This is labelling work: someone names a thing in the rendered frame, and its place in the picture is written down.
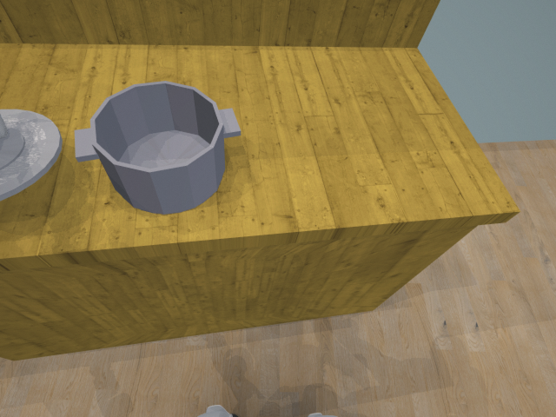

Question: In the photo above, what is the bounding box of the robot left shin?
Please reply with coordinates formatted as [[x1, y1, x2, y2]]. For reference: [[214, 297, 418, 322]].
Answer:
[[206, 405, 229, 414]]

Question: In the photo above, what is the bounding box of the table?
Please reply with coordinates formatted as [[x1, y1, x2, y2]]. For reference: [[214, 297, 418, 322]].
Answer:
[[0, 0, 520, 361]]

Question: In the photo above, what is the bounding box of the pot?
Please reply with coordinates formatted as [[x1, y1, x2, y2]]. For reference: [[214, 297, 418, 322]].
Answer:
[[75, 81, 241, 215]]

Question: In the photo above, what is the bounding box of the lid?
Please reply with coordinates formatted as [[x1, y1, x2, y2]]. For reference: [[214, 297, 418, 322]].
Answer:
[[0, 109, 63, 201]]

